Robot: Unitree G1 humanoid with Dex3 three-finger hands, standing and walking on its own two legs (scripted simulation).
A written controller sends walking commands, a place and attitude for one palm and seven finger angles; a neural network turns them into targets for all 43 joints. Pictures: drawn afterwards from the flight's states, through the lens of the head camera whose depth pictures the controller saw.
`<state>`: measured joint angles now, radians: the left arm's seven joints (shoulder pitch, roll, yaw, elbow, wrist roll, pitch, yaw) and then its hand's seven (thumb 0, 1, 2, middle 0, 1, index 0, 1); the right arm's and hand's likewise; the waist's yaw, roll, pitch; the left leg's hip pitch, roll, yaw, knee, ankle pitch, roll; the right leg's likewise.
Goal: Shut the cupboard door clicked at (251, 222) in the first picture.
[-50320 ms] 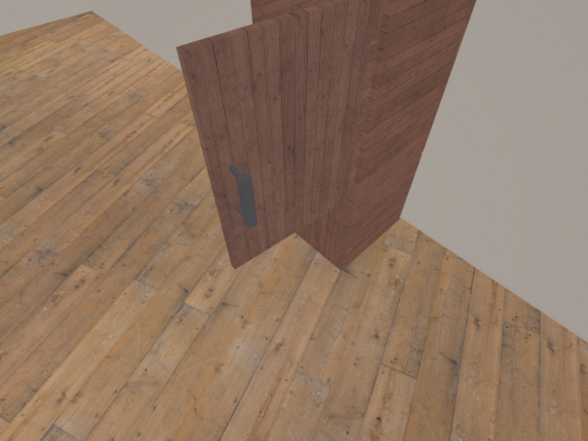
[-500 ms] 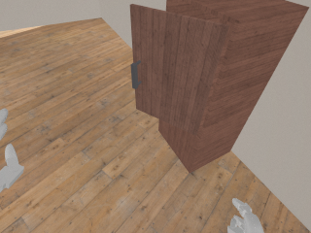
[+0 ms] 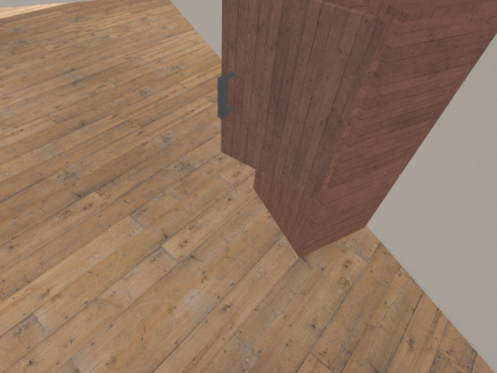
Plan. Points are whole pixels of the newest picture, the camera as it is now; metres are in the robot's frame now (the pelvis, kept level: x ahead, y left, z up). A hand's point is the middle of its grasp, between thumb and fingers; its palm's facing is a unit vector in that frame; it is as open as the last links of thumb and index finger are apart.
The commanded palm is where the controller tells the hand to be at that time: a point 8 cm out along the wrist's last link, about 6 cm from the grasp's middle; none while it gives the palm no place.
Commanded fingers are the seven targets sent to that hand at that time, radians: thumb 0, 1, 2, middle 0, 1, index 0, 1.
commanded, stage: let the arm hang, fingers relaxed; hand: left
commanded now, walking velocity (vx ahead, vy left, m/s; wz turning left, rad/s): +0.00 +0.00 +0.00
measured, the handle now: (226, 95) +0.89 +0.10 -0.06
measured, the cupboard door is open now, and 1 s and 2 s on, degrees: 30 30 30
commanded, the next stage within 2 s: look to check the result in 0.76 s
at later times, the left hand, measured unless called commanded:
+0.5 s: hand out of the picture -0.03 +0.19 -0.17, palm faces +0.01 -0.98 -0.19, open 7.4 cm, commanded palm none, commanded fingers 0.00 0.90 0.90 -0.20 -0.30 -0.20 -0.30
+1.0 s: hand out of the picture +0.01 +0.20 -0.17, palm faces -0.02 -0.97 -0.22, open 7.4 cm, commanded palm none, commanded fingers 0.00 0.90 0.90 -0.20 -0.30 -0.20 -0.30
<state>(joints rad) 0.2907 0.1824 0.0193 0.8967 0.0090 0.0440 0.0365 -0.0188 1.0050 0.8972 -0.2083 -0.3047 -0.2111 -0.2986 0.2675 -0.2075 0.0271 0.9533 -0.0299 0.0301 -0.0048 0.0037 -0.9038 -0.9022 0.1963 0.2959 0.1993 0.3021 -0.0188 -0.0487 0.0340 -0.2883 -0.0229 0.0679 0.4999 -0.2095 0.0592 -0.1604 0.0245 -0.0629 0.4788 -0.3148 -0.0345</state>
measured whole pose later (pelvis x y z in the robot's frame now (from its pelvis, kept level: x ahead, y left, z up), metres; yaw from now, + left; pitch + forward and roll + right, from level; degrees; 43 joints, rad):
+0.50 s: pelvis +0.00 +0.02 +0.01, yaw -1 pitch -1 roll +0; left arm 0.35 0.14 0.00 1.15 0.02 0.01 0.03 0.01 0.91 0.90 -0.20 -0.30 -0.20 -0.30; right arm 0.29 -0.15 0.00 1.13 -0.02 0.01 -0.03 0.00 -0.90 -0.90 0.20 0.30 0.20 0.30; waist 0.00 0.01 0.00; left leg -0.21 -0.05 0.10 0.37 -0.15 0.08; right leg -0.11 0.00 -0.03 0.40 -0.27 -0.01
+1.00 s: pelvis +0.01 +0.01 +0.01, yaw -2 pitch -1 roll +0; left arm 0.29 0.19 0.01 1.15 0.02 0.00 0.03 0.01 0.91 0.90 -0.20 -0.30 -0.20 -0.30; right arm 0.27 -0.19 0.00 1.14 -0.01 0.00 -0.03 0.00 -0.90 -0.90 0.20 0.30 0.20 0.30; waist -0.01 0.00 0.03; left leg -0.18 -0.04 0.10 0.37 -0.17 0.07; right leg -0.07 0.01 -0.03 0.36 -0.27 -0.02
